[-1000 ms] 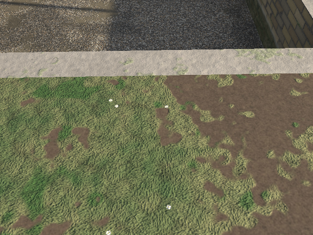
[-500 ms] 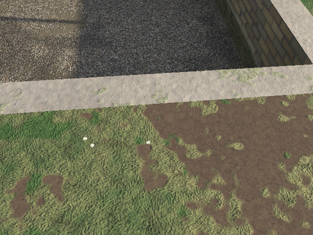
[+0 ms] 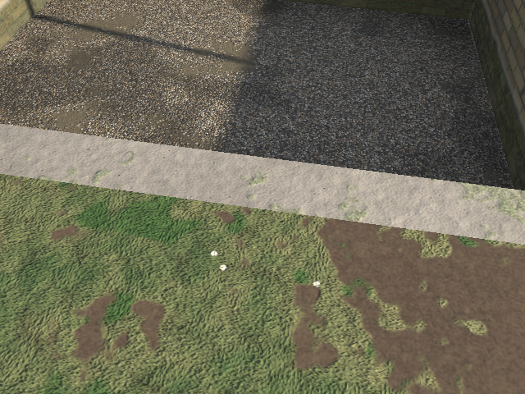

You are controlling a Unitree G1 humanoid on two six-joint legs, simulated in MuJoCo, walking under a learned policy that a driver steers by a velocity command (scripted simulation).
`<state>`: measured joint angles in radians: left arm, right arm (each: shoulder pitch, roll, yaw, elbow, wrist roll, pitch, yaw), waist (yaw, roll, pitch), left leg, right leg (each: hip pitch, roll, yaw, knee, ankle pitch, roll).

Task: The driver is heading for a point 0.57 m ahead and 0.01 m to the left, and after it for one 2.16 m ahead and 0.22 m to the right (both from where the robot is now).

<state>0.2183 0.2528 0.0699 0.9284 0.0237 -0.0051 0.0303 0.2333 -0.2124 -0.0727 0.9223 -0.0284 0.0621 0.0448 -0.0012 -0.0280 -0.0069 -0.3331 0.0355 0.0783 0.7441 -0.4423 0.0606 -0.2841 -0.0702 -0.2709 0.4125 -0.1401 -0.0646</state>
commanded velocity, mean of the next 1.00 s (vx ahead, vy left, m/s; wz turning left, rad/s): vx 0.41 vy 0.00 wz -0.01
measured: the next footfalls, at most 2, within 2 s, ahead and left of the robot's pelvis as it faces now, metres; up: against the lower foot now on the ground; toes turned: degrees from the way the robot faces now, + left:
left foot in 0.06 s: +0.01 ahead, +0.10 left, +0.00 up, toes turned +5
right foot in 0.54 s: +0.37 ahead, -0.03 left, +0.00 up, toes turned +6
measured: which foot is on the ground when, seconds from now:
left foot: up 0.00-0.04, down 0.06-0.56, up 0.58-1.00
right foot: down 0.00-0.06, up 0.08-0.52, down 0.54-1.00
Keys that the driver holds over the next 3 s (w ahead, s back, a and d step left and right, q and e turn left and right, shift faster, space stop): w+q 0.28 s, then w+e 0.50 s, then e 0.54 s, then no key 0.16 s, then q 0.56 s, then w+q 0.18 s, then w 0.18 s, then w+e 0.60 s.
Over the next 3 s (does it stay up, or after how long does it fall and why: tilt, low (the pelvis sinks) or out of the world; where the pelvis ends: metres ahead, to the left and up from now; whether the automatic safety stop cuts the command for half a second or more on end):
stays up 0.80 0.05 0.00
